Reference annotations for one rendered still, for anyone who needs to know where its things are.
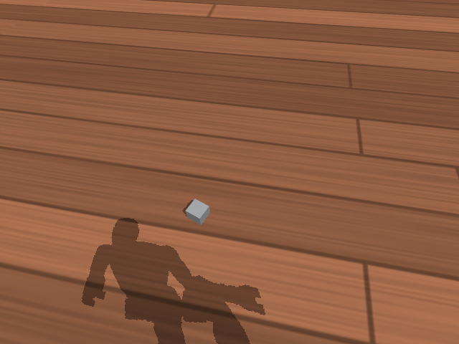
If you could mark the small box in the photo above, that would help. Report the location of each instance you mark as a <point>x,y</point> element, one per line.
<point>197,211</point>

